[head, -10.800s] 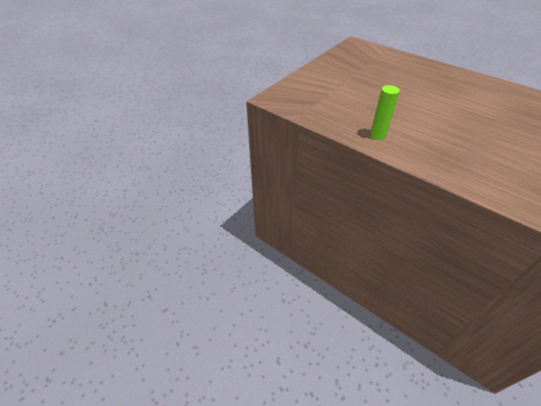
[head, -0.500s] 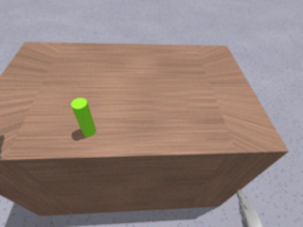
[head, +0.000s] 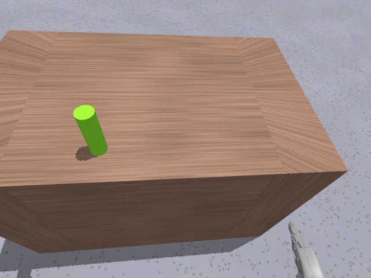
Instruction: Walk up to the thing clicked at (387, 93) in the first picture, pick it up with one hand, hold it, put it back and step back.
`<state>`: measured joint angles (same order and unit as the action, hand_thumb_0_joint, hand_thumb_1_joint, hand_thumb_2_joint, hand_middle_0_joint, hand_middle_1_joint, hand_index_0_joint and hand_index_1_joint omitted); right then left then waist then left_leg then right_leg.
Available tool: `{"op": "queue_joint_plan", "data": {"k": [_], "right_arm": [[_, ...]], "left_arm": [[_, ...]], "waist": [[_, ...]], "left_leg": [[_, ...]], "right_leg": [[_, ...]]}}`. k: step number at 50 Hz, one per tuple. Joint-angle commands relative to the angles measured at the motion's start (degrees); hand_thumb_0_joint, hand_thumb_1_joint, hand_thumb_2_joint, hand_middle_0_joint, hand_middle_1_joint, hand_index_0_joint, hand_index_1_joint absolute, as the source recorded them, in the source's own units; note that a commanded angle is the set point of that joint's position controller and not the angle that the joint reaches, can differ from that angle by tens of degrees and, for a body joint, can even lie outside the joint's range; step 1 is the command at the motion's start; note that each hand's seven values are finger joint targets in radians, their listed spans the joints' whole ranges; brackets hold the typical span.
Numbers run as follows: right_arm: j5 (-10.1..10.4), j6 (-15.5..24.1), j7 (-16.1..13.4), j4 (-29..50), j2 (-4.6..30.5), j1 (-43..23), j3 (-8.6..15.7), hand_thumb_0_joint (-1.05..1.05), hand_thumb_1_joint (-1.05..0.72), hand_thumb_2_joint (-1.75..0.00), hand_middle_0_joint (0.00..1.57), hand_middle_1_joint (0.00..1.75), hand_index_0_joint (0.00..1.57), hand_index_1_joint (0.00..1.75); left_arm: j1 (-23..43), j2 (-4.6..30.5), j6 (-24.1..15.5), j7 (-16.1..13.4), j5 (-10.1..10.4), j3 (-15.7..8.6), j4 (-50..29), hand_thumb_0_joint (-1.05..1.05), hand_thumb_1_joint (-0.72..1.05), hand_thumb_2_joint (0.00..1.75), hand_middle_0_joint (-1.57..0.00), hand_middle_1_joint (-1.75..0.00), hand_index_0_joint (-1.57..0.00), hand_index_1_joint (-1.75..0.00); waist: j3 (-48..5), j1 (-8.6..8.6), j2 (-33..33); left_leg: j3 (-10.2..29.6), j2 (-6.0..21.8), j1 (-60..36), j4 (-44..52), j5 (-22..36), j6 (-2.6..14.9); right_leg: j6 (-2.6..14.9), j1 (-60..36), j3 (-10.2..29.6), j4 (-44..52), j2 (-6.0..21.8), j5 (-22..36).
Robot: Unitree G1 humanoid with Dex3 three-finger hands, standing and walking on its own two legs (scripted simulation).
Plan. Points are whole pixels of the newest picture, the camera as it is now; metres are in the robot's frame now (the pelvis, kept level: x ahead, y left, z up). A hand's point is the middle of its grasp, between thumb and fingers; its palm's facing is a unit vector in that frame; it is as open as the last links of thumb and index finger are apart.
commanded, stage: go down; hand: left
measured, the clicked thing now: (92, 132) +0.46 +0.20 +0.03
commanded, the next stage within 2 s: approach in 0.70 s
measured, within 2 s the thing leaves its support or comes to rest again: neither
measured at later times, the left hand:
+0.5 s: hand out of the picture +0.40 +0.38 +0.14, palm faces +0.16 -0.99 +0.01, open 17.6 cm
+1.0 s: hand out of the picture +0.39 +0.38 +0.12, palm faces +0.17 -0.99 +0.01, open 17.5 cm
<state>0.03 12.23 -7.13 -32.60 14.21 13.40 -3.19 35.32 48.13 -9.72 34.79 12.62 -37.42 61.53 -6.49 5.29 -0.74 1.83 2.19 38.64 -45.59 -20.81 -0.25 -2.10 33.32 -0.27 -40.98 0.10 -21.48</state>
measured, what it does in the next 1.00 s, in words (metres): stands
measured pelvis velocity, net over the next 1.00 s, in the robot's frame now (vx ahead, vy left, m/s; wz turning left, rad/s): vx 0.00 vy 0.00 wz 0.01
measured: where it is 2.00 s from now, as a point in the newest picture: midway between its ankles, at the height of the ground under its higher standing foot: outside the picture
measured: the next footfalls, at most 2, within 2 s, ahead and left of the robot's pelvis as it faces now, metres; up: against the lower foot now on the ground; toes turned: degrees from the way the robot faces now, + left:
none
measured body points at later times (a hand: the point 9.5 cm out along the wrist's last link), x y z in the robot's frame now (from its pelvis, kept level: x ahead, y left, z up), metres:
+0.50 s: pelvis +0.01 +0.00 -0.01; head +0.08 +0.03 +0.44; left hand +0.39 +0.43 +0.14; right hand +0.16 -0.25 -0.06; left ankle +0.01 +0.12 -0.71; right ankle -0.02 -0.15 -0.71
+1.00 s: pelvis +0.00 +0.00 -0.01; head +0.06 +0.04 +0.43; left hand +0.37 +0.43 +0.13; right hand +0.15 -0.24 -0.06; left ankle +0.01 +0.12 -0.71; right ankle -0.02 -0.15 -0.71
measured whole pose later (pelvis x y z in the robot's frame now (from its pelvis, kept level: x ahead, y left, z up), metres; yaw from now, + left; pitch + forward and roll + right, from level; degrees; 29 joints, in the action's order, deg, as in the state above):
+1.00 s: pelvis +0.00 +0.00 -0.01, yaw +0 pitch +15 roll -3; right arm -0.1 12.5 -5.9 -26.5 14.2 16.4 -3.5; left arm 37.3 49.6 -8.9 34.9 12.3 -35.2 63.7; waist -7.9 5.6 -0.9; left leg 2.5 1.9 43.2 -50.8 -22.8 0.0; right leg -2.4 37.5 -0.8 -46.0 0.3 -23.6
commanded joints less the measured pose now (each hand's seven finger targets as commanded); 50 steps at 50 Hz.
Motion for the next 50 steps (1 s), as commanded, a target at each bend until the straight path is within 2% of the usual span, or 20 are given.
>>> {"op": "queue_joint_plan", "data": {"k": [1,5,6,8,10,14,16,19,21,26,29,32,34,37,39,40,42,46,49,50], "right_arm": [[-0.11,3.09,-1.18,8.47,10.30,0.44,4.67,0.00,0.54,-0.05,0.05,0.05,0.05,0.05],[-0.11,2.92,-0.78,8.51,9.34,0.23,4.53,0.00,0.54,-0.05,0.05,0.05,0.05,0.05],[-0.11,3.02,-0.66,9.78,7.71,-0.17,2.71,0.00,0.54,-0.05,0.05,0.05,0.05,0.05],[-0.08,2.77,-0.79,10.60,9.55,-0.34,4.36,0.00,0.54,-0.05,0.05,0.05,0.05,0.05],[0.00,2.68,-0.46,9.67,8.22,-0.53,3.17,0.00,0.54,-0.05,0.05,0.05,0.05,0.05],[-0.05,3.01,-0.73,13.16,10.28,-1.19,4.71,0.00,0.54,-0.05,0.05,0.05,0.05,0.05],[-0.03,2.74,-0.53,10.67,8.05,0.69,3.24,0.00,0.54,-0.05,0.05,0.05,0.05,0.05],[0.06,2.85,-0.68,12.39,8.73,1.65,3.70,0.00,0.54,-0.06,0.05,0.05,0.05,0.05],[-0.10,2.49,-0.63,11.34,9.59,3.40,4.43,0.00,0.54,-0.05,0.05,0.05,0.05,0.05],[0.24,2.21,-0.44,15.13,10.83,1.67,5.65,0.00,0.53,-0.06,0.05,0.05,0.05,0.05],[0.44,2.02,-0.17,13.75,10.34,2.82,5.78,0.00,0.53,-0.06,0.05,0.05,0.05,0.05],[0.35,2.23,0.01,13.08,9.41,2.48,4.88,0.00,0.53,-0.06,0.05,0.05,0.05,0.05],[0.35,2.47,-0.21,12.99,10.30,1.26,5.94,0.00,0.53,-0.06,0.05,0.05,0.05,0.05],[0.26,2.60,-0.17,11.10,8.89,1.31,4.60,0.00,0.53,-0.06,0.05,0.05,0.05,0.05],[0.20,2.58,-0.45,11.51,9.64,0.53,5.18,0.00,0.53,-0.05,0.05,0.05,0.05,0.05],[0.20,2.68,-0.46,12.84,10.15,1.66,5.40,0.00,0.54,-0.05,0.05,0.05,0.05,0.05],[-0.01,2.53,-0.38,13.96,9.94,3.48,5.08,0.00,0.56,-0.05,0.05,0.05,0.05,0.05],[-0.07,2.61,0.29,12.00,7.70,3.27,3.47,0.00,0.56,-0.05,0.05,0.05,0.05,0.05],[-0.19,3.31,0.78,14.29,7.84,1.22,3.20,0.00,0.56,-0.05,0.05,0.05,0.05,0.05],[-0.21,3.40,1.04,15.36,6.75,0.69,1.66,0.00,0.57,-0.04,0.05,0.05,0.05,0.05]], "left_arm": [[18.33,24.54,-3.29,0.39,0.93,-3.06,-10.83,0.00,-0.55,0.08,-0.05,-0.04,-0.04,-0.05],[18.76,25.76,-2.72,0.75,0.96,-3.67,-11.35,0.00,-0.56,0.08,-0.05,-0.04,-0.04,-0.06],[18.99,25.65,-2.46,0.57,0.62,-3.29,-11.49,0.00,-0.56,0.08,-0.05,-0.04,-0.05,-0.05],[19.66,26.62,-2.30,0.40,0.32,-3.82,-11.19,0.00,-0.58,0.08,-0.05,-0.04,-0.04,-0.06],[20.54,25.89,-2.38,0.51,0.45,-3.24,-11.72,0.00,-0.55,0.08,-0.05,-0.05,-0.04,-0.06],[21.44,26.94,-2.06,0.59,-0.10,-3.43,-12.12,0.00,-0.56,0.07,-0.05,-0.04,-0.04,-0.05],[21.52,26.06,-1.62,0.59,-0.29,-2.65,-11.89,0.00,-0.55,0.08,-0.05,-0.04,-0.04,-0.05],[17.06,22.99,-0.91,0.91,0.56,-1.92,-10.38,0.00,-0.58,0.07,-0.05,-0.04,-0.05,-0.05],[16.09,24.89,-0.58,1.08,0.33,-3.00,-10.28,0.00,-0.59,0.07,-0.06,-0.05,-0.05,-0.06],[16.84,27.05,-1.22,0.38,1.16,-5.79,-15.27,0.00,-0.58,0.07,-0.05,-0.05,-0.05,-0.06],[15.85,24.77,-1.31,0.17,1.31,-5.19,-16.67,0.00,-0.55,0.07,-0.05,-0.05,-0.05,-0.06],[15.25,21.06,-0.60,0.54,1.07,-2.52,-16.52,0.00,-0.54,0.08,-0.05,-0.04,-0.04,-0.05],[15.65,22.66,-0.54,0.44,0.85,-3.28,-17.43,0.00,-0.55,0.06,-0.06,-0.04,-0.05,-0.05],[17.45,21.56,-0.13,0.54,1.12,-2.18,-17.29,0.00,-0.56,0.06,-0.06,-0.04,-0.05,-0.05],[18.23,22.90,-0.41,0.11,1.17,-3.06,-16.36,0.00,-0.57,0.05,-0.06,-0.04,-0.05,-0.05],[17.80,22.79,-0.53,0.03,1.09,-3.00,-14.95,0.00,-0.55,0.13,-0.06,-0.09,-0.04,-0.12],[17.90,24.46,-0.80,-0.24,0.36,-3.81,-12.98,0.00,-0.51,0.06,-0.05,-0.04,-0.04,-0.06],[18.03,18.39,-1.70,0.25,0.71,0.22,-7.86,0.00,-0.56,0.07,-0.05,-0.05,-0.03,-0.07],[20.71,14.46,-3.14,0.81,0.87,3.47,-6.53,0.00,-0.61,0.05,-0.06,-0.05,-0.04,-0.07],[21.65,13.32,-3.50,0.57,1.06,4.15,-6.08,0.00,-0.61,0.05,-0.05,-0.05,-0.04,-0.07]], "waist": [[-20.98,-0.51,11.40],[-21.83,-1.13,12.85],[-21.44,-1.30,12.24],[-21.45,-0.73,11.60],[-20.88,-1.41,13.48],[-23.04,-0.62,12.99],[-22.34,-0.95,14.61],[-22.01,-0.68,11.28],[-22.70,-0.70,12.50],[-23.16,-2.20,10.81],[-22.45,-2.36,12.74],[-21.76,-2.13,13.58],[-22.86,-1.97,15.16],[-20.40,-1.59,14.79],[-18.25,-1.38,12.44],[-18.24,-0.48,11.31],[-18.56,-0.06,11.65],[-13.82,0.86,9.36],[-14.79,2.10,9.91],[-14.84,1.84,10.15]], "left_leg": [[0.64,-0.54,-21.55,3.35,22.01,1.01],[0.48,-0.59,-21.27,2.17,24.37,1.05],[-0.13,-1.11,-20.26,1.92,23.66,1.39],[0.27,-0.82,-19.59,1.98,23.13,1.23],[0.56,-0.55,-20.09,2.21,23.35,0.90],[1.06,-0.08,-22.08,1.75,25.88,0.72],[0.67,-0.39,-21.47,1.54,25.85,0.81],[0.09,-0.80,-20.73,0.91,25.82,1.44],[0.35,-0.60,-21.68,0.34,29.46,1.22],[0.15,-1.09,-18.95,0.84,25.36,1.29],[0.57,-0.58,-21.06,1.29,27.18,0.71],[0.97,-0.05,-22.64,1.27,29.87,0.59],[1.56,0.47,-24.25,1.41,31.30,0.25],[1.37,0.36,-22.59,1.86,28.64,0.57],[0.66,-0.42,-19.47,2.06,23.11,0.93],[0.37,-0.65,-19.44,2.07,21.90,0.95],[0.39,-0.68,-19.53,1.73,21.87,0.84],[0.16,-1.13,-14.72,0.80,15.52,1.38],[0.38,-0.95,-13.32,-0.25,10.86,1.20],[0.24,-1.08,-12.35,-0.87,9.42,1.24]], "right_leg": [[2.41,0.05,-2.13,3.41,-1.43,15.06],[2.48,0.95,-2.25,2.87,-1.30,16.39],[2.23,-0.33,-1.88,3.00,-1.09,17.39],[2.30,-0.02,-2.02,2.58,-1.27,16.89],[2.68,1.21,-2.30,2.24,-1.42,15.36],[2.63,1.26,-2.52,1.91,-1.73,15.94],[2.67,1.56,-2.20,2.07,-1.50,16.48],[2.14,0.55,-2.00,2.06,-1.34,18.37],[2.14,0.79,-2.38,1.58,-1.40,20.34],[2.21,-2.00,-2.08,1.49,-1.21,18.72],[2.63,0.16,-2.56,1.11,-1.57,17.09],[2.69,1.57,-2.84,1.03,-1.72,16.86],[2.78,1.74,-3.14,0.93,-1.91,16.08],[2.71,2.15,-2.94,1.35,-1.81,15.05],[2.55,1.79,-2.45,1.91,-1.55,13.81],[2.47,1.48,-2.48,1.95,-1.62,13.92],[2.45,1.73,-2.60,1.72,-1.65,13.96],[2.29,6.11,-2.40,0.64,-1.56,10.48],[2.51,9.47,-2.56,-0.98,-1.63,7.33],[2.46,9.99,-2.36,-1.44,-1.46,6.43]]}}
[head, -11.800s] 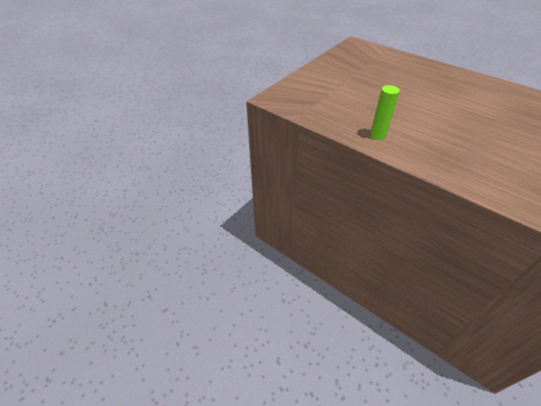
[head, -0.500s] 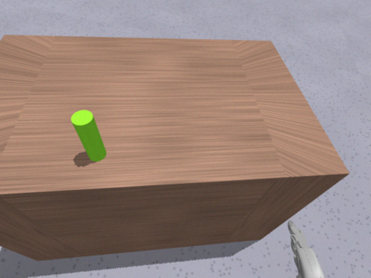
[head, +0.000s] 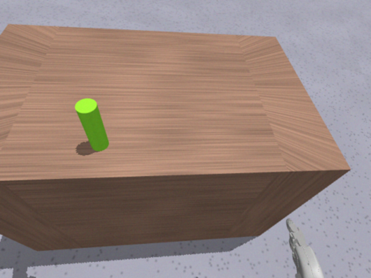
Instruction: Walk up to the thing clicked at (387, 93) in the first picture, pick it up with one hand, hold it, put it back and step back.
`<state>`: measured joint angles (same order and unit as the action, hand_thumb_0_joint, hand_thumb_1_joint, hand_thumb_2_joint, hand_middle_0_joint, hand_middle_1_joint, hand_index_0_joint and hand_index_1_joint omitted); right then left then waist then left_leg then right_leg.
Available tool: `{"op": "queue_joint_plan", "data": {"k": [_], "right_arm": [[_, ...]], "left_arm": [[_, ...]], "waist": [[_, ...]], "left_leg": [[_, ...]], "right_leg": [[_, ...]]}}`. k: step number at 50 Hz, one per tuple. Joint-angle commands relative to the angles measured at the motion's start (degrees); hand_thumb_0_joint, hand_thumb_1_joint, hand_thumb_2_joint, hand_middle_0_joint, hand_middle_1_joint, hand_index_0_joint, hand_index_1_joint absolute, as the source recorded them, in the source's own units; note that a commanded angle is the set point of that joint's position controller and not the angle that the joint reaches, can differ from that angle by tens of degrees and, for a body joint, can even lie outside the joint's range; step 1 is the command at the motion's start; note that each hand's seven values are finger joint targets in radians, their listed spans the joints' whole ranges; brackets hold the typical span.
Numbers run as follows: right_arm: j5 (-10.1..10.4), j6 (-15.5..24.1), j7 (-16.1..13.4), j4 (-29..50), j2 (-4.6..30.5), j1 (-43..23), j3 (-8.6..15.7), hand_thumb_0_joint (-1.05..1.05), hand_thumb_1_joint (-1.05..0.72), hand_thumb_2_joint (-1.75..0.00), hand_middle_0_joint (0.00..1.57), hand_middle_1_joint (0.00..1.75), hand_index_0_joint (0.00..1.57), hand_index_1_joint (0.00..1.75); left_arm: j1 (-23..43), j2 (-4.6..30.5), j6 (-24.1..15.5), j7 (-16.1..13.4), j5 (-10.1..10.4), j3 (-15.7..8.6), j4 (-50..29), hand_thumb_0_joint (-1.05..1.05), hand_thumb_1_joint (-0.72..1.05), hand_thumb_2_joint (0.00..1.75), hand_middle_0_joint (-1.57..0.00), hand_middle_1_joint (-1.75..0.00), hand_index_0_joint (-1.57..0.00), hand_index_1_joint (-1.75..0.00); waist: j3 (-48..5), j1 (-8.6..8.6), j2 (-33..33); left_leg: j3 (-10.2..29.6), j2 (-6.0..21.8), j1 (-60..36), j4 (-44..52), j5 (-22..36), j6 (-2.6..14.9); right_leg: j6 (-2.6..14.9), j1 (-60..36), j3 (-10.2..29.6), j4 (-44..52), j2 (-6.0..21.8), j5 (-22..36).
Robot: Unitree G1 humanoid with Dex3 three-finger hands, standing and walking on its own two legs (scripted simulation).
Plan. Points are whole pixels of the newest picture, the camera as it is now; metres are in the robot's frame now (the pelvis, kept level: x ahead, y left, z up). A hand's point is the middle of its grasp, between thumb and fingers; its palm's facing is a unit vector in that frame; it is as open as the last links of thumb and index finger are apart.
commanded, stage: approach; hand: left
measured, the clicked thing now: (93, 127) +0.47 +0.19 +0.04
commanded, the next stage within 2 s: close in in 0.14 s
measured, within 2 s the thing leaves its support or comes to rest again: neither
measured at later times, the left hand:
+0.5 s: hand (78, 119) +0.49 +0.23 +0.03, palm faces +0.11 -0.99 +0.04, open 17.6 cm
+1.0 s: hand (97, 129) +0.47 +0.19 +0.03, palm faces +0.10 -1.00 +0.02, open 17.5 cm
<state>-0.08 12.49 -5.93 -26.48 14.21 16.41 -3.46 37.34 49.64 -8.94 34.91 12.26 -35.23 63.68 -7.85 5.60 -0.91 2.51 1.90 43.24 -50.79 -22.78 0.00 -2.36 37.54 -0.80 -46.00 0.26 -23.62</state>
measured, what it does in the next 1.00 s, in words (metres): stands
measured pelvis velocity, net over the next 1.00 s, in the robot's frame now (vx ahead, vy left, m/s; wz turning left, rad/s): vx -0.01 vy -0.01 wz -0.03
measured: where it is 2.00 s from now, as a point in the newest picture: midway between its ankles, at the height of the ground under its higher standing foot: outside the picture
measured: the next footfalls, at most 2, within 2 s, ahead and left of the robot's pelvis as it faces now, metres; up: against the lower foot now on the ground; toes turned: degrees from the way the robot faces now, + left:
none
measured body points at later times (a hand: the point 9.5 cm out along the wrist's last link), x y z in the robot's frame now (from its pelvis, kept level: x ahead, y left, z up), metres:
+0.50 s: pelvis +0.00 +0.00 -0.03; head +0.12 +0.03 +0.40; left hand +0.48 +0.28 +0.03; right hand +0.12 -0.28 -0.06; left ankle +0.01 +0.11 -0.70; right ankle -0.02 -0.15 -0.70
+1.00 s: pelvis -0.01 -0.01 -0.03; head +0.10 +0.02 +0.40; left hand +0.46 +0.24 +0.03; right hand +0.13 -0.28 -0.05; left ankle +0.01 +0.11 -0.70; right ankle -0.02 -0.15 -0.70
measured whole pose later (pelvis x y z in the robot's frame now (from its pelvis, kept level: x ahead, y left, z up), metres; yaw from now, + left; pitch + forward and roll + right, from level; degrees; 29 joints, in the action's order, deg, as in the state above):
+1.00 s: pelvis -0.01 -0.01 -0.03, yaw -2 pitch +19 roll -3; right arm -2.4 1.3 1.4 -7.2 14.2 21.1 2.3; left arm 39.6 24.5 -18.4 8.1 6.8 -22.5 53.1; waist -6.7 9.1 -0.5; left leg 2.0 3.2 54.0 -61.2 -26.7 -0.7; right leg -1.9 49.4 0.1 -57.7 -1.1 -27.7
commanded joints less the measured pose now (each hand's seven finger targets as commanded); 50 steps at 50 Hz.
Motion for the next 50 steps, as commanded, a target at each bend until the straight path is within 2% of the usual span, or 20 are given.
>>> {"op": "queue_joint_plan", "data": {"k": [1,4,7,11,12,14,18,19,20,21,24,25,26,31,34,37,41,45,47,50], "right_arm": [[-0.09,3.28,-0.07,10.34,7.86,-2.67,2.69,0.00,0.57,-0.05,0.05,0.05,0.05,0.05],[-0.59,3.13,-0.16,12.81,10.36,-2.71,4.95,0.00,0.58,-0.04,0.05,0.05,0.05,0.05],[-0.76,2.21,-0.05,17.27,13.84,0.47,8.31,0.00,0.58,-0.04,0.05,0.05,0.05,0.05],[-1.31,0.33,1.40,18.34,11.49,4.90,7.38,0.00,0.56,-0.05,0.05,0.05,0.05,0.05],[-1.44,-0.09,1.84,20.68,11.47,4.82,7.65,0.00,0.55,-0.05,0.05,0.05,0.05,0.05],[-1.92,-1.16,2.73,19.30,10.45,6.06,7.71,0.00,0.56,-0.05,0.05,0.05,0.05,0.05],[-2.26,-3.21,4.34,21.68,9.55,4.08,8.69,0.00,0.54,-0.05,0.05,0.05,0.05,0.05],[-2.35,-3.48,4.81,24.72,8.87,2.65,8.17,0.00,0.53,-0.05,0.05,0.05,0.05,0.05],[-2.44,-3.96,4.90,24.52,8.84,2.42,8.05,0.00,0.54,-0.05,0.05,0.05,0.05,0.05],[-2.48,-4.34,5.02,25.61,8.92,1.13,8.61,0.00,0.54,-0.05,0.05,0.05,0.05,0.05],[-2.36,-5.86,5.33,24.74,8.58,2.01,8.88,0.00,0.54,-0.05,0.05,0.05,0.05,0.05],[-2.22,-5.93,5.20,27.52,9.00,0.54,9.67,0.00,0.54,-0.05,0.05,0.05,0.05,0.05],[-2.11,-6.27,5.11,26.63,9.31,1.16,9.74,0.00,0.53,-0.05,0.05,0.05,0.05,0.05],[-1.49,-6.97,4.77,25.42,9.03,7.09,10.29,0.00,0.55,-0.05,0.05,0.05,0.05,0.05],[-1.14,-7.54,5.17,24.76,10.40,9.39,12.37,0.00,0.55,-0.05,0.05,0.05,0.05,0.05],[-1.38,-7.80,5.96,24.31,9.55,12.22,12.14,0.00,0.56,-0.05,0.05,0.05,0.05,0.05],[-1.67,-7.45,6.46,29.07,8.14,7.45,10.51,0.00,0.55,-0.05,0.05,0.05,0.05,0.05],[-2.08,-7.96,6.26,28.52,7.95,6.32,10.53,0.00,0.54,-0.05,0.05,0.05,0.05,0.05],[-2.29,-8.65,6.53,27.22,7.07,7.23,9.65,0.00,0.54,-0.05,0.05,0.05,0.05,0.05],[-2.66,-9.13,6.84,29.45,8.49,4.97,10.97,0.00,0.54,-0.05,0.05,0.05,0.05,0.05]], "left_arm": [[21.04,10.36,-4.77,0.18,1.61,2.41,-8.20,0.00,-0.61,0.07,-0.05,-0.05,-0.03,-0.07],[24.61,8.27,-6.32,-1.78,1.13,3.77,-9.93,0.00,-0.61,0.07,-0.05,-0.06,-0.04,-0.07],[28.36,10.31,-8.22,-5.01,0.52,2.74,-14.82,0.00,-0.60,0.06,-0.05,-0.06,-0.05,-0.07],[29.93,10.07,-10.72,-10.07,-0.77,1.89,-16.45,0.00,-0.61,0.06,-0.06,-0.07,-0.06,-0.08],[28.06,7.56,-10.78,-11.37,-1.33,3.26,-14.53,0.00,-0.61,0.07,-0.07,-0.06,-0.06,-0.08],[29.46,10.09,-12.02,-14.24,-2.61,1.46,-16.95,0.00,-0.57,0.03,-0.06,-0.04,-0.05,-0.04],[26.61,7.75,-12.39,-18.90,-3.80,0.78,-18.67,0.00,-0.56,0.03,-0.07,-0.04,-0.07,-0.04],[26.26,2.97,-12.29,-19.52,-3.50,2.90,-17.54,0.00,-0.58,0.02,-0.08,-0.04,-0.07,-0.05],[25.41,4.68,-12.25,-20.54,-3.76,1.38,-19.21,0.00,-0.57,0.02,-0.07,-0.04,-0.07,-0.05],[24.14,2.63,-12.19,-21.23,-3.84,2.27,-18.79,0.00,-0.57,0.02,-0.07,-0.04,-0.07,-0.05],[21.42,1.06,-11.84,-22.64,-4.68,3.05,-20.66,0.00,-0.55,0.03,-0.06,-0.05,-0.06,-0.04],[20.69,-3.03,-11.77,-22.44,-4.39,5.58,-20.76,0.00,-0.54,0.03,-0.06,-0.05,-0.07,-0.04],[18.94,-1.92,-11.69,-22.84,-4.34,4.24,-21.11,0.00,-0.54,0.02,-0.06,-0.05,-0.06,-0.04],[18.35,-10.18,-11.55,-22.00,-2.07,8.84,-22.37,0.00,-0.49,0.02,-0.05,-0.03,-0.06,-0.02],[18.94,-10.28,-11.45,-22.43,-2.55,9.55,-23.23,0.00,-0.50,0.01,-0.06,-0.03,-0.07,-0.02],[21.14,-11.27,-11.59,-23.62,-3.30,10.40,-24.60,0.00,-0.50,0.03,-0.05,-0.02,-0.06,-0.02],[25.34,-12.86,-12.74,-24.69,-4.14,12.62,-27.38,0.00,-0.49,0.03,-0.05,-0.01,-0.06,-0.01],[28.17,-10.62,-13.81,-26.53,-4.63,11.72,-27.65,0.00,-0.61,0.04,-0.09,-0.01,-0.08,-0.03],[25.73,-9.39,-13.95,-27.38,-5.01,10.25,-25.12,0.00,-0.61,0.04,-0.10,-0.02,-0.09,-0.03],[20.48,-12.50,-13.93,-28.14,-5.36,10.13,-19.14,0.00,-0.61,0.03,-0.11,-0.02,-0.10,-0.03]], "waist": [[-15.04,2.33,10.07],[-18.92,3.51,11.57],[-25.82,4.42,12.43],[-26.44,3.47,13.40],[-26.35,4.06,12.90],[-26.43,3.17,15.38],[-28.27,0.19,18.38],[-29.74,0.70,16.91],[-31.06,-0.68,17.24],[-31.57,-0.68,16.86],[-31.94,-1.05,14.77],[-32.19,0.23,12.25],[-31.49,-0.49,10.68],[-26.31,3.32,4.36],[-23.80,3.88,5.48],[-23.24,4.67,7.62],[-25.81,3.86,9.76],[-27.24,2.79,11.28],[-26.60,1.90,10.96],[-25.32,2.22,8.02]], "left_leg": [[0.24,-0.33,-17.54,3.96,10.71,0.69],[0.82,0.28,-18.80,2.01,11.16,0.26],[1.48,0.69,-21.75,0.16,14.30,-0.11],[1.53,0.80,-21.24,-2.41,20.75,-0.50],[1.24,0.77,-20.74,-2.64,21.47,-0.33],[0.91,0.60,-19.11,-3.74,22.20,-0.42],[-0.19,0.34,-16.97,-4.17,22.68,-0.49],[-0.28,0.40,-16.77,-4.71,24.08,-0.39],[-0.50,0.35,-16.29,-4.90,25.42,-0.41],[-0.55,0.39,-15.47,-5.11,26.13,-0.44],[-0.47,0.73,-14.13,-4.77,26.66,-0.23],[-0.41,0.85,-13.05,-4.87,26.86,-0.03],[-0.28,0.94,-12.83,-4.35,26.16,0.05],[-0.59,1.14,-13.21,-4.96,27.02,1.06],[-1.01,0.89,-13.97,-4.61,24.67,0.98],[-0.67,1.04,-16.59,-4.59,24.93,0.56],[-0.77,0.71,-17.58,-5.05,24.30,0.33],[-1.35,0.15,-15.02,-5.31,20.80,0.52],[-1.62,-0.05,-12.67,-5.44,19.61,0.83],[-1.19,0.21,-9.87,-5.22,17.38,0.88]], "right_leg": [[2.86,7.14,-2.11,2.83,-1.93,7.55],[3.05,9.95,-2.31,0.92,-1.98,7.39],[3.18,9.64,-2.37,-0.87,-2.00,9.22],[3.20,9.82,-2.23,-2.72,-1.92,12.42],[3.28,9.74,-2.14,-2.95,-1.79,13.16],[3.20,9.57,-1.81,-3.86,-1.72,13.97],[3.52,6.99,-1.37,-4.89,-1.82,14.81],[3.43,5.72,-1.41,-5.05,-1.95,16.55],[3.35,3.87,-1.27,-5.40,-2.00,18.16],[3.39,2.79,-1.16,-5.78,-2.05,19.19],[3.37,1.24,-0.97,-6.09,-2.41,20.56],[3.21,0.04,-0.96,-6.16,-2.41,22.44],[3.14,-0.35,-1.05,-6.21,-2.60,21.68],[2.14,2.50,-0.95,-5.86,-2.73,25.61],[2.23,5.55,-0.87,-5.41,-2.43,22.29],[2.38,8.55,-1.23,-5.56,-2.25,19.80],[2.56,7.70,-1.00,-5.85,-1.89,19.13],[2.52,4.58,-0.25,-5.68,-1.57,18.96],[2.45,3.56,0.01,-5.58,-1.45,19.18],[2.64,4.00,-0.37,-5.90,-1.85,17.18]]}}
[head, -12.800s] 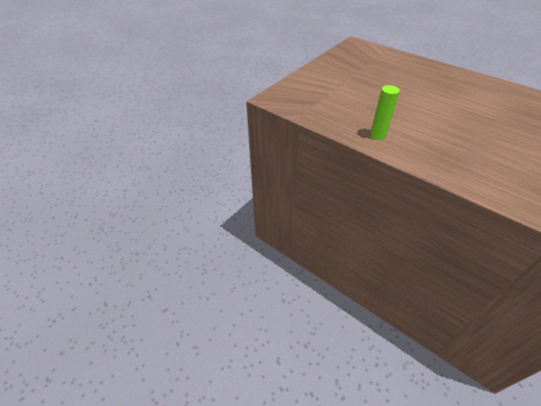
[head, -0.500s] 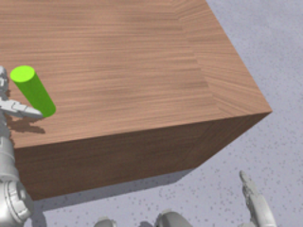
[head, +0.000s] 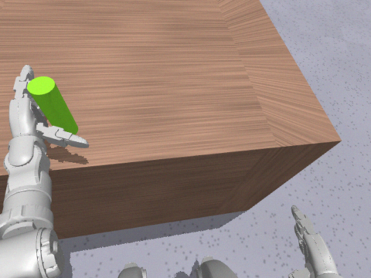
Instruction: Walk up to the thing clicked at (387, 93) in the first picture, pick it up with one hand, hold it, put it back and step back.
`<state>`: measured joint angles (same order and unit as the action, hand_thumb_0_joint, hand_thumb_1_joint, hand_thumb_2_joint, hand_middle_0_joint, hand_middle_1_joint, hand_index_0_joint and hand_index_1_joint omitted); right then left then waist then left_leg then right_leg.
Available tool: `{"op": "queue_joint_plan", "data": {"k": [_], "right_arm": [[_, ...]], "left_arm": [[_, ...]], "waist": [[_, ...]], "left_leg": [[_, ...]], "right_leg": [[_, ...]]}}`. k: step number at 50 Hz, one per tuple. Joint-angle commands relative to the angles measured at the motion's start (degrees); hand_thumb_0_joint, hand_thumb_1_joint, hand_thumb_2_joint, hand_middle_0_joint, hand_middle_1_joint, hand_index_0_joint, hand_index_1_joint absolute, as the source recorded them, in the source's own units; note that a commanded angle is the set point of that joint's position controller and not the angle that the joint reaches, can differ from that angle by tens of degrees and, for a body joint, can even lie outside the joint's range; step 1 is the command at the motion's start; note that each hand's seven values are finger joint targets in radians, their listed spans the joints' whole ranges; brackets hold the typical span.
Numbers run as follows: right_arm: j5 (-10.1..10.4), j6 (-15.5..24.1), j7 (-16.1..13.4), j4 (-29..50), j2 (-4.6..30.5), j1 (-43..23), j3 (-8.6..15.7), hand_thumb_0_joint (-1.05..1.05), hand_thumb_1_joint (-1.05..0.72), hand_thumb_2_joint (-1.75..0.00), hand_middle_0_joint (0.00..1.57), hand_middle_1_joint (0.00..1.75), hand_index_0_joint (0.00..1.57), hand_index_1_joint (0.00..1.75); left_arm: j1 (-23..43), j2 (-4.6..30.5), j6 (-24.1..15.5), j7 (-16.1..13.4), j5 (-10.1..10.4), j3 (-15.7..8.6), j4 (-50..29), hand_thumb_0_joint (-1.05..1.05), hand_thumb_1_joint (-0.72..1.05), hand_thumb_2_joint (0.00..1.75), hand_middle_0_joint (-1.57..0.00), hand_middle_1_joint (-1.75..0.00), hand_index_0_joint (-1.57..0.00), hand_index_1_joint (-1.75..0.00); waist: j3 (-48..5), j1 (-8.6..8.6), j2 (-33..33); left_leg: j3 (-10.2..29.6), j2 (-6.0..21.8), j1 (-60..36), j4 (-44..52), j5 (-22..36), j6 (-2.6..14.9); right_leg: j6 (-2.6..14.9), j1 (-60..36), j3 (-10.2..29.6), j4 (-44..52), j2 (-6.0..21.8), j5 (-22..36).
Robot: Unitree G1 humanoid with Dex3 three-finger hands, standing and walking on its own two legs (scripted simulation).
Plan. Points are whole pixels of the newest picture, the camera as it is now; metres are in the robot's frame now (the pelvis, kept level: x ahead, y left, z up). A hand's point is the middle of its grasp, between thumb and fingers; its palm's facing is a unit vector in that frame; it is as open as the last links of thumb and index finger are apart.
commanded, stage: rest palm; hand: left
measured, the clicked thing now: (56, 110) +0.47 +0.22 +0.07
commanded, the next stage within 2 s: close in 0.08 s
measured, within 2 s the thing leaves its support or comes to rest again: leaves its support in 1.26 s
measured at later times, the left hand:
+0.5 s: hand (56, 109) +0.48 +0.22 +0.06, palm faces +0.17 -0.99 +0.01, open 14.9 cm
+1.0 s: hand (65, 116) +0.47 +0.20 +0.05, palm faces +0.17 -0.99 +0.00, open 5.8 cm
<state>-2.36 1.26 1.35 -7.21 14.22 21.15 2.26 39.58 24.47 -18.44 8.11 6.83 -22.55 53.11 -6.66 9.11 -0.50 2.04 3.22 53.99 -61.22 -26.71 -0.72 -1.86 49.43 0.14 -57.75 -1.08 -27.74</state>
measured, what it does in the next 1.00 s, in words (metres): stands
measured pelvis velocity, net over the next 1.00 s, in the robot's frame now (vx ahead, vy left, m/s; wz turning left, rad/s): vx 0.00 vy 0.00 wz -0.01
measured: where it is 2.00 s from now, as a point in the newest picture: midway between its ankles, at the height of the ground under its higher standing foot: outside the picture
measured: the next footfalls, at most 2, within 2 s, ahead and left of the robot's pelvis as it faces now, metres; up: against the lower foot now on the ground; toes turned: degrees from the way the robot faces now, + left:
none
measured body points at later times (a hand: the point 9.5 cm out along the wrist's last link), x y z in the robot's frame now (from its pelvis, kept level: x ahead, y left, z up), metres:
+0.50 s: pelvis -0.01 +0.00 -0.01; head +0.10 +0.04 +0.43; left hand +0.46 +0.27 +0.07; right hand +0.15 -0.26 -0.02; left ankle +0.02 +0.12 -0.67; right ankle +0.00 -0.14 -0.67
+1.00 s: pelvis +0.00 +0.00 +0.00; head +0.10 +0.03 +0.44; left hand +0.45 +0.26 +0.06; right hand +0.15 -0.26 -0.01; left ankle +0.02 +0.12 -0.67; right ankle +0.00 -0.14 -0.67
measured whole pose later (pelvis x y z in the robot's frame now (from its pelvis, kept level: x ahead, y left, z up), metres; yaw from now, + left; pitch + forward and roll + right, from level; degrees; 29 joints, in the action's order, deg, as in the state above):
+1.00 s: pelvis +0.00 +0.00 +0.00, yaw +0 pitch +19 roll -2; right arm -1.8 -1.8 2.0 -2.1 14.1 23.1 2.6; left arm 37.1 22.2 -20.4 4.2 5.4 -22.1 52.7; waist -7.9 8.8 -0.3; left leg 1.2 3.1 53.6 -61.3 -27.1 -0.6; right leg -2.0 49.5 0.9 -58.3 -0.9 -28.2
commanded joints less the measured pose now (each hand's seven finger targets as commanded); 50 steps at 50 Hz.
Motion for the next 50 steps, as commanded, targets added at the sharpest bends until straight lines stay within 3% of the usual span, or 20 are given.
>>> {"op": "queue_joint_plan", "data": {"k": [1,6,9,11,12,15,17,18,21,23,27,29,32,36,37,39,42,45,46,50], "right_arm": [[-0.13,1.74,-0.37,9.12,8.45,0.72,5.60,0.00,0.53,-0.05,0.05,0.05,0.05,0.05],[0.18,1.20,-0.08,12.33,7.33,-0.80,4.98,0.00,0.53,-0.05,0.05,0.05,0.05,0.05],[0.21,1.22,-0.75,13.09,8.98,-0.86,6.83,0.00,0.54,-0.05,0.05,0.05,0.05,0.05],[0.36,1.57,-0.80,15.62,8.45,-1.57,5.65,0.00,0.53,-0.05,0.05,0.05,0.05,0.05],[0.24,1.28,-0.95,13.77,8.83,0.56,6.21,0.00,0.53,-0.05,0.05,0.05,0.05,0.05],[0.31,0.89,-0.97,14.70,8.27,2.74,5.00,0.00,0.53,-0.04,0.05,0.05,0.05,0.05],[0.27,0.79,-0.93,13.37,8.32,4.22,5.55,0.00,0.53,-0.04,0.05,0.05,0.05,0.05],[0.08,0.79,-0.89,13.62,8.32,4.15,5.72,0.00,0.53,-0.04,0.05,0.05,0.05,0.05],[-0.02,0.63,-0.61,11.34,7.60,5.65,4.39,0.00,0.52,-0.05,0.05,0.05,0.05,0.05],[0.05,0.88,-0.47,10.88,7.30,2.81,4.44,0.00,0.52,-0.05,0.05,0.05,0.05,0.05],[0.11,0.74,-0.21,11.13,7.38,1.47,4.05,0.00,0.53,-0.05,0.05,0.05,0.05,0.05],[-0.04,0.69,-0.27,12.97,8.68,0.14,4.96,0.00,0.53,-0.05,0.05,0.05,0.05,0.05],[0.16,0.18,-0.02,14.40,7.65,1.16,4.36,0.00,0.53,-0.05,0.05,0.05,0.05,0.05],[0.31,0.29,-0.68,13.99,9.35,0.64,6.10,0.00,0.52,-0.05,0.05,0.05,0.05,0.05],[0.44,0.37,-0.57,14.16,7.88,0.95,4.61,0.00,0.52,-0.05,0.05,0.05,0.05,0.05],[0.57,0.24,-0.99,15.63,9.17,0.78,5.74,0.00,0.52,-0.05,0.05,0.05,0.05,0.05],[0.41,-0.45,-0.64,11.12,8.01,6.12,5.19,0.00,0.53,-0.05,0.05,0.05,0.05,0.05],[0.44,-0.47,-0.30,14.74,8.97,5.85,6.51,0.00,0.53,-0.05,0.05,0.05,0.05,0.05],[0.50,-0.81,-0.17,13.47,8.44,6.69,5.67,0.00,0.53,-0.05,0.05,0.05,0.05,0.05],[0.62,-0.65,-0.01,13.16,7.22,1.86,5.40,0.00,0.53,-0.05,0.05,0.05,0.05,0.05]], "left_arm": [[18.92,14.14,-4.72,-1.61,-0.09,-3.09,-9.94,0.00,-0.61,0.03,-0.11,-0.02,-0.10,-0.03],[18.95,12.50,-6.10,-2.03,0.03,-2.81,-9.25,0.00,-0.61,0.01,-0.11,-0.01,-0.10,-0.02],[21.28,12.25,-7.26,-2.54,0.26,-2.32,-11.31,0.00,-0.61,0.01,-0.11,-0.02,-0.11,-0.03],[21.70,11.27,-7.76,-2.79,-0.23,-1.29,-9.29,0.00,-0.53,0.05,-0.27,-0.15,-0.27,-0.15],[23.34,13.69,-8.30,-3.22,-0.79,-1.91,-11.04,0.00,-0.52,0.08,-0.33,-0.19,-0.33,-0.18],[25.53,16.22,-8.18,-3.38,-1.15,-2.78,-10.55,0.00,-0.48,0.14,-0.45,-0.29,-0.46,-0.28],[27.75,15.30,-8.08,-3.31,-0.73,-2.08,-11.72,0.00,-0.45,0.18,-0.49,-0.33,-0.50,-0.33],[28.07,13.21,-7.67,-3.18,-0.52,-0.98,-10.32,0.00,-0.43,0.20,-0.52,-0.36,-0.53,-0.35],[28.67,14.77,-6.37,-2.87,-1.74,-0.50,-9.49,0.00,-0.37,0.23,-0.58,-0.39,-0.59,-0.38],[28.73,12.85,-5.51,-2.44,-1.84,0.33,-7.02,0.00,-0.37,0.26,-0.62,-0.42,-0.62,-0.42],[26.72,16.07,-4.79,-2.54,-1.16,-2.66,-3.80,0.00,-0.30,0.35,-0.71,-0.52,-0.71,-0.52],[25.11,16.20,-5.11,-2.15,-0.91,-3.48,-4.04,0.00,-0.24,0.43,-0.78,-0.60,-0.78,-0.60],[24.05,13.52,-4.93,-2.18,-0.89,-1.29,-6.62,0.00,-0.13,0.54,-0.91,-0.73,-0.92,-0.73],[24.67,10.94,-4.82,-2.33,0.13,0.12,-10.39,0.00,0.01,0.68,-1.04,-0.88,-1.05,-0.87],[25.12,9.53,-4.88,-2.53,0.16,1.09,-10.63,0.00,0.04,0.70,-1.06,-0.90,-1.07,-0.89],[22.65,10.00,-4.84,-3.39,-0.37,0.35,-7.37,0.00,0.10,0.74,-1.10,-0.94,-1.11,-0.94],[21.74,11.68,-5.78,-4.56,-0.69,-0.99,-11.27,0.00,0.18,0.83,-1.17,-1.03,-1.18,-1.02],[19.73,11.65,-6.03,-4.76,-0.99,-1.28,-12.33,0.00,0.31,0.92,-1.25,-1.11,-1.26,-1.11],[20.40,13.51,-6.32,-4.81,-0.97,-2.09,-15.12,0.00,0.30,0.93,-1.27,-1.13,-1.28,-1.13],[20.94,12.65,-6.43,-3.90,-0.86,-2.02,-13.13,0.00,0.45,1.07,-1.33,-1.23,-1.33,-1.23]], "waist": [[-26.75,-1.69,8.30],[-26.94,-1.29,4.88],[-27.07,-0.61,4.35],[-26.45,0.05,3.47],[-26.34,0.08,4.99],[-28.26,0.57,6.17],[-26.66,0.90,8.43],[-27.27,1.55,9.42],[-26.67,1.55,11.35],[-25.25,1.59,11.90],[-24.51,0.07,10.49],[-26.86,-0.26,9.85],[-30.14,-0.63,7.74],[-31.35,-0.31,8.54],[-30.19,-0.18,7.87],[-27.63,0.78,4.18],[-26.20,-0.38,6.46],[-28.08,0.05,6.61],[-27.94,-1.20,8.24],[-24.71,-0.91,7.62]], "left_leg": [[-0.94,-1.25,-20.25,5.26,19.89,1.62],[-0.32,-0.95,-17.09,5.63,18.02,1.64],[-0.39,-1.03,-17.69,6.18,15.18,1.53],[-0.29,-0.92,-17.79,5.91,14.33,1.52],[-0.20,-0.93,-17.95,6.01,14.74,1.35],[-0.67,-1.30,-19.83,5.47,15.79,1.49],[-0.96,-1.48,-20.19,5.61,14.66,1.35],[-0.73,-1.34,-22.20,5.69,15.59,1.17],[-0.82,-1.08,-23.33,5.41,18.01,1.12],[-0.43,-0.79,-23.05,5.60,18.67,0.78],[-0.51,-0.89,-19.52,5.56,17.26,1.05],[-0.20,-0.74,-20.09,5.30,20.37,0.96],[-0.06,-0.77,-21.60,5.61,22.77,1.07],[0.70,0.06,-25.44,5.96,26.13,0.37],[0.53,0.03,-25.15,5.90,25.55,0.48],[0.07,-0.18,-22.20,5.84,24.19,1.06],[-0.84,-0.93,-21.41,5.79,22.55,1.41],[-0.93,-1.12,-23.34,5.41,25.57,1.32],[-1.01,-1.26,-23.49,5.66,25.60,1.14],[-1.21,-1.26,-20.01,5.80,21.06,1.46]], "right_leg": [[2.11,-7.91,-1.16,5.81,-0.48,20.25],[2.17,-8.32,-1.41,4.95,-0.99,18.62],[2.12,-7.66,-1.32,5.02,-1.12,16.15],[2.15,-5.76,-1.47,4.87,-1.20,15.18],[2.35,-5.71,-1.45,4.62,-1.15,15.33],[2.09,-6.43,-1.07,4.95,-0.98,16.57],[2.16,-4.95,-0.83,5.24,-0.82,15.80],[2.27,-4.29,-1.14,5.22,-0.88,16.01],[2.35,-2.75,-1.21,5.41,-0.82,17.11],[2.60,-1.36,-1.56,5.05,-0.87,16.64],[2.64,-3.33,-1.56,5.27,-0.95,16.13],[2.72,-4.81,-1.85,4.61,-1.04,18.33],[2.56,-7.50,-2.03,4.51,-1.38,20.56],[2.84,-5.64,-2.69,3.88,-1.65,20.82],[2.73,-5.11,-2.64,4.17,-1.69,20.59],[2.37,-5.95,-2.28,4.62,-1.54,21.66],[2.06,-6.66,-1.53,5.18,-1.13,21.86],[1.97,-8.28,-1.57,4.97,-0.90,24.31],[2.06,-8.88,-1.53,4.84,-0.86,24.01],[2.08,-7.49,-0.90,5.48,-0.64,20.98]]}}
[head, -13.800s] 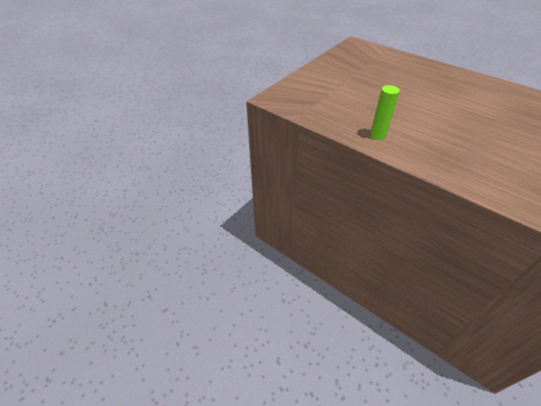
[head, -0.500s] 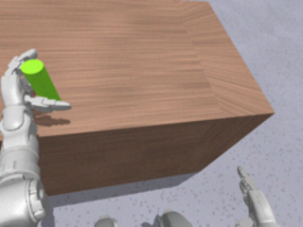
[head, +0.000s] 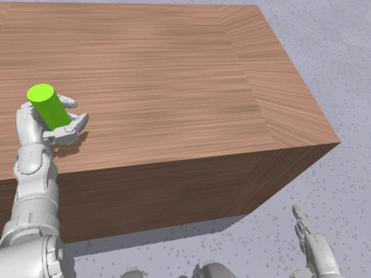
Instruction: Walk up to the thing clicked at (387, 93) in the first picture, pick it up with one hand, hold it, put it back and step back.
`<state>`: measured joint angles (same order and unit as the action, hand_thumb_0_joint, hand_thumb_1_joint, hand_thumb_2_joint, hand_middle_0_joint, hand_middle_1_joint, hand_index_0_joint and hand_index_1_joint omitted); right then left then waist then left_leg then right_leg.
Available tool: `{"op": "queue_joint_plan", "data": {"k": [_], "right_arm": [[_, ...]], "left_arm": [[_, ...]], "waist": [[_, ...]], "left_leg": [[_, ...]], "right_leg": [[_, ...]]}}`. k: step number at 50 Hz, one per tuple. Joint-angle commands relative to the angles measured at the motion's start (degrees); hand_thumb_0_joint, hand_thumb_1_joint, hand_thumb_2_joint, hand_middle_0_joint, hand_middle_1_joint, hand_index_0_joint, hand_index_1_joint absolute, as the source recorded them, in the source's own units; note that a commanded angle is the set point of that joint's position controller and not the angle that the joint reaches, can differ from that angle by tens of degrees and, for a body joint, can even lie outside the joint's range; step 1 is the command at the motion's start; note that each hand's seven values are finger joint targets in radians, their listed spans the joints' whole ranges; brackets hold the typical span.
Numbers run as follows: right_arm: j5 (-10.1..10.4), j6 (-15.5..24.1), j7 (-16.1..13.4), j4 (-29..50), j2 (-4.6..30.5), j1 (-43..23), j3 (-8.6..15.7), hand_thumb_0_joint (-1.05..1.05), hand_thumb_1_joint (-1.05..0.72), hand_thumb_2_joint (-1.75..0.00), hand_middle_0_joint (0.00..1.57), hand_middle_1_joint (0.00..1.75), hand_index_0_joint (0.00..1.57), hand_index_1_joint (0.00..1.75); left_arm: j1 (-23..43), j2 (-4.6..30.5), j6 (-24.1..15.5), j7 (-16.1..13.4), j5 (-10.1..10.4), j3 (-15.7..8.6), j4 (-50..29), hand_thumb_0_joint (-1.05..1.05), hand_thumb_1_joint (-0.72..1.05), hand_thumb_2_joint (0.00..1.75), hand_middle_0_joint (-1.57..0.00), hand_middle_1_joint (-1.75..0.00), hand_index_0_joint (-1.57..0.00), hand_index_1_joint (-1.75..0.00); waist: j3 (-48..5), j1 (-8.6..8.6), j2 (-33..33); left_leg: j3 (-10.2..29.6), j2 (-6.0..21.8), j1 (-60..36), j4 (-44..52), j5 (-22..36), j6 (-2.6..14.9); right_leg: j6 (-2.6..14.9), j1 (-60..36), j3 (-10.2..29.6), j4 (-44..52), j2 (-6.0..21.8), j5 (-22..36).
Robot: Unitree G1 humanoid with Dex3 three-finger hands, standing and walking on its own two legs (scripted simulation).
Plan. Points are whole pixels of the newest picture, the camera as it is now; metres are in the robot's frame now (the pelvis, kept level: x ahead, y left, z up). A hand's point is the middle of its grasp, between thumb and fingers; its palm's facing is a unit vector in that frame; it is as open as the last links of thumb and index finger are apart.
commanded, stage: settle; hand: left
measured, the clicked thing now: (56, 117) +0.46 +0.22 +0.07
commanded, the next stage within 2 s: lift in 0.98 s
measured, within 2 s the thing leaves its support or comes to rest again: leaves its support in 0.26 s
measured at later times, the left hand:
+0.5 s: hand (54, 106) +0.47 +0.21 +0.10, palm faces +0.17 -0.98 -0.01, open 5.3 cm
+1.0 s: hand (51, 94) +0.47 +0.21 +0.13, palm faces +0.18 -0.98 -0.02, open 5.3 cm
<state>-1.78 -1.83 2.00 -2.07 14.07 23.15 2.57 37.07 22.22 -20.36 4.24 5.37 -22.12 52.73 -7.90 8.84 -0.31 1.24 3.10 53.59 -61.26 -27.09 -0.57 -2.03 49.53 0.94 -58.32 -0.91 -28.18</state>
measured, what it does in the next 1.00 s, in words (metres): stands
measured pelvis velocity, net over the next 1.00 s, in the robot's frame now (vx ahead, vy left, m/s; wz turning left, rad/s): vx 0.00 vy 0.00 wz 0.00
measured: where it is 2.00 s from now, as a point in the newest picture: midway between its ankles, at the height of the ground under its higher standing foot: outside the picture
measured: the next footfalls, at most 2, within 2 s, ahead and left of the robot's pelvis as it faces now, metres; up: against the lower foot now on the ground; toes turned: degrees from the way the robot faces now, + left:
none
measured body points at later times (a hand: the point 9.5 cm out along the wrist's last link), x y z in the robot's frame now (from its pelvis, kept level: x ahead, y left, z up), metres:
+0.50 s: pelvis +0.00 +0.00 +0.01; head +0.08 +0.03 +0.45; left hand +0.45 +0.27 +0.10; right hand +0.15 -0.25 -0.01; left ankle +0.02 +0.12 -0.66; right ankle +0.00 -0.15 -0.66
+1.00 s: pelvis +0.00 +0.00 +0.02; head +0.07 +0.01 +0.47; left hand +0.46 +0.26 +0.13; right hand +0.15 -0.26 -0.02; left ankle +0.02 +0.12 -0.66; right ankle +0.00 -0.15 -0.66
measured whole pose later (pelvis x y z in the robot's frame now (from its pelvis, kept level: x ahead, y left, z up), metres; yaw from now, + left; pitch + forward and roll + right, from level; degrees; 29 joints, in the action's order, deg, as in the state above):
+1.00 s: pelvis +0.00 +0.00 +0.02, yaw +0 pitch +15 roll -2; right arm -0.3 -2.4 0.1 -9.8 13.3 21.0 3.1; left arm 40.7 23.0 -10.8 3.3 6.5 -19.8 50.5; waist -6.9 6.6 0.8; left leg 0.1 2.7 44.2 -53.4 -24.1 -0.3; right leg -2.2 40.7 1.8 -50.9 -0.4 -25.2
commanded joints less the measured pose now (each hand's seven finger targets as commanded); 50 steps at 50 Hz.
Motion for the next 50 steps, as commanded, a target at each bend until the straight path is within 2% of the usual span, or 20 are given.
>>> {"op": "queue_joint_plan", "data": {"k": [1,4,5,7,8,10,14,16,20,24,30,32,36,41,42,44,46,47,48,50], "right_arm": [[0.11,2.72,-0.84,8.93,8.56,-1.26,6.32,0.00,0.53,-0.05,0.05,0.05,0.05,0.05],[-0.09,2.87,-0.78,11.53,6.92,-2.16,3.84,0.00,0.53,-0.05,0.05,0.05,0.05,0.05],[-0.01,2.71,-0.98,10.04,7.16,-0.17,4.08,0.00,0.54,-0.05,0.05,0.05,0.05,0.05],[-0.12,2.43,-1.30,10.19,8.48,0.89,5.06,0.00,0.54,-0.05,0.05,0.05,0.05,0.05],[-0.04,2.25,-1.47,9.52,8.94,1.77,5.91,0.00,0.55,-0.05,0.05,0.05,0.05,0.05],[0.02,2.09,-1.69,8.42,8.45,1.79,5.61,0.00,0.55,-0.05,0.05,0.05,0.05,0.05],[0.51,2.05,-2.03,9.39,6.68,0.38,3.81,0.00,0.54,-0.05,0.05,0.05,0.05,0.05],[0.63,1.83,-2.53,7.57,8.83,-0.22,6.20,0.00,0.53,-0.05,0.05,0.05,0.05,0.05],[0.62,1.74,-2.21,7.00,6.95,0.40,4.05,0.00,0.55,-0.05,0.05,0.05,0.05,0.05],[0.92,1.70,-2.06,6.01,7.90,-0.13,5.16,0.00,0.55,-0.05,0.05,0.05,0.05,0.05],[1.00,2.13,-1.80,5.92,6.38,-1.59,3.91,0.00,0.56,-0.05,0.05,0.05,0.05,0.05],[0.89,2.36,-2.16,7.44,8.93,-1.47,6.13,0.00,0.56,-0.05,0.05,0.05,0.05,0.05],[0.91,2.16,-2.36,3.88,7.41,-0.83,4.84,0.00,0.55,-0.05,0.05,0.05,0.05,0.05],[1.29,2.15,-2.53,3.01,5.52,-1.29,3.66,0.00,0.56,-0.05,0.05,0.05,0.05,0.05],[1.21,2.21,-2.80,4.97,8.75,-2.37,6.15,0.00,0.56,-0.05,0.05,0.05,0.05,0.05],[1.25,1.99,-2.61,1.16,6.92,-0.28,4.69,0.00,0.56,-0.05,0.05,0.05,0.05,0.05],[1.36,2.12,-2.70,0.68,7.80,-1.92,6.05,0.00,0.56,-0.05,0.05,0.05,0.05,0.05],[1.29,2.23,-2.59,1.03,7.49,-1.95,5.80,0.00,0.56,-0.05,0.05,0.05,0.05,0.05],[1.52,2.31,-2.31,1.44,4.92,-2.08,3.17,0.00,0.56,-0.05,0.05,0.05,0.05,0.05],[1.78,2.70,-2.68,0.13,5.79,-3.37,4.20,0.00,0.57,-0.05,0.05,0.05,0.05,0.05]], "left_arm": [[23.80,14.89,-4.60,0.17,0.87,-2.37,-11.99,0.00,0.53,1.15,-1.30,-1.27,-1.28,-1.29],[24.25,13.44,-4.61,0.55,0.70,-0.84,-12.10,0.00,0.71,1.31,-1.35,-1.34,-1.33,-1.36],[25.47,16.34,-4.86,0.42,0.79,-1.96,-15.81,0.00,0.72,1.34,-1.35,-1.35,-1.34,-1.38],[23.24,14.28,-4.18,0.81,1.53,-1.41,-12.33,0.00,0.76,1.38,-1.36,-1.38,-1.35,-1.40],[26.04,17.26,-4.55,0.60,1.55,-2.61,-17.27,0.00,0.78,1.38,-1.36,-1.39,-1.35,-1.41],[26.28,15.96,-3.85,0.42,1.37,-1.19,-17.89,0.00,0.79,1.36,-1.37,-1.38,-1.36,-1.39],[28.41,14.92,-2.60,-0.41,1.59,-0.34,-18.59,0.00,0.61,1.33,-1.40,-1.41,-1.39,-1.42],[25.65,14.85,-1.51,-0.45,1.81,-0.52,-14.11,0.00,0.59,1.32,-1.39,-1.40,-1.38,-1.42],[29.05,14.23,-0.58,-0.32,1.14,0.95,-17.38,0.00,0.66,1.35,-1.38,-1.40,-1.38,-1.42],[26.46,14.92,0.85,-0.16,1.89,-0.86,-13.47,0.00,0.64,1.36,-1.38,-1.41,-1.38,-1.43],[30.19,14.30,1.77,-0.08,1.68,0.20,-16.51,0.00,0.65,1.36,-1.37,-1.39,-1.36,-1.41],[29.39,14.45,1.92,-0.05,2.37,-0.39,-15.82,0.00,0.64,1.36,-1.36,-1.40,-1.36,-1.41],[30.53,15.47,2.33,-0.34,1.86,0.06,-17.52,0.00,0.64,1.37,-1.37,-1.41,-1.37,-1.43],[32.58,15.44,2.89,-1.32,1.96,0.12,-20.32,0.00,0.63,1.39,-1.38,-1.42,-1.38,-1.44],[30.23,15.45,3.46,-1.29,2.07,-0.53,-16.81,0.00,0.64,1.40,-1.38,-1.43,-1.37,-1.44],[28.91,15.05,4.15,-1.35,1.67,0.05,-15.25,0.00,0.66,1.39,-1.37,-1.42,-1.37,-1.44],[30.68,15.92,4.53,-1.22,1.39,-0.21,-17.42,0.00,0.67,1.40,-1.38,-1.43,-1.38,-1.45],[30.90,14.39,4.84,-1.08,1.39,0.73,-16.69,0.00,0.68,1.39,-1.38,-1.42,-1.38,-1.44],[33.13,13.05,4.62,-0.71,1.87,1.85,-19.95,0.00,0.68,1.39,-1.38,-1.42,-1.38,-1.44],[32.14,13.95,5.07,-0.45,2.25,1.18,-17.60,0.00,0.65,1.40,-1.39,-1.44,-1.39,-1.45]], "waist": [[-22.95,-0.15,7.19],[-26.26,-0.76,7.82],[-28.38,-1.46,8.92],[-28.87,-0.73,7.92],[-30.02,-1.09,8.92],[-28.72,-1.06,9.25],[-27.75,-0.93,8.28],[-24.54,-0.61,5.49],[-24.30,-0.89,9.21],[-23.01,-1.76,6.36],[-24.48,-2.47,7.95],[-26.54,-1.46,6.51],[-26.22,-2.37,7.30],[-25.63,-2.75,7.93],[-25.46,-1.83,5.60],[-21.94,-2.42,6.21],[-22.23,-2.40,7.08],[-22.66,-1.77,6.81],[-24.08,-2.10,7.02],[-22.41,-2.33,5.09]], "left_leg": [[-0.64,-1.30,-19.16,5.90,19.42,1.45],[-0.31,-1.23,-20.92,6.39,19.87,1.20],[-0.49,-1.22,-22.18,6.22,21.00,1.27],[-0.24,-1.04,-23.46,6.22,23.48,1.08],[-0.54,-1.28,-23.78,6.07,23.58,1.18],[-0.42,-1.19,-24.79,6.67,22.54,1.10],[-0.48,-1.10,-25.94,7.76,22.92,1.06],[-0.68,-1.16,-24.40,8.52,21.34,1.35],[-0.57,-1.01,-27.27,9.54,22.23,0.87],[-0.49,-1.02,-25.95,10.44,23.30,0.99],[-0.13,-0.72,-29.12,11.80,22.77,0.48],[0.08,-0.37,-30.67,11.44,25.65,0.53],[-0.38,-0.75,-29.85,11.50,26.49,0.81],[-0.95,-1.14,-30.23,12.23,25.01,0.96],[-0.73,-0.88,-29.98,12.53,24.56,1.11],[-1.14,-1.18,-28.13,13.20,22.27,1.16],[-1.27,-1.25,-28.98,13.48,22.11,1.14],[-1.09,-1.07,-29.61,13.56,22.19,1.14],[-1.28,-1.20,-30.16,13.25,23.07,1.38],[-1.27,-1.21,-28.98,13.73,22.14,1.44]], "right_leg": [[2.16,-7.12,-1.54,6.39,-0.82,20.28],[2.42,-8.75,-1.79,6.38,-0.69,19.86],[2.31,-10.07,-1.59,6.52,-0.64,21.17],[2.36,-10.43,-1.96,6.37,-0.84,22.90],[2.14,-10.96,-1.64,6.55,-0.76,23.81],[2.18,-9.91,-1.74,7.00,-0.82,22.26],[2.13,-10.89,-1.86,7.77,-0.82,22.58],[1.86,-11.10,-1.75,8.56,-0.93,22.32],[2.28,-9.17,-2.00,9.06,-0.82,20.87],[2.26,-11.89,-2.24,9.65,-0.89,22.36],[2.65,-10.99,-2.64,10.22,-1.08,19.82],[2.51,-12.11,-2.72,10.18,-1.24,22.17],[2.31,-13.28,-2.22,10.52,-0.89,23.87],[2.11,-14.83,-1.84,11.60,-0.68,23.77],[2.07,-15.01,-1.97,11.91,-0.80,23.38],[2.07,-14.67,-1.75,12.68,-0.68,22.11],[2.06,-13.95,-1.59,12.99,-0.64,22.11],[2.13,-13.63,-1.75,13.00,-0.71,21.90],[1.97,-14.54,-1.59,13.21,-0.64,23.29],[1.84,-15.21,-1.71,13.50,-0.75,22.86]]}}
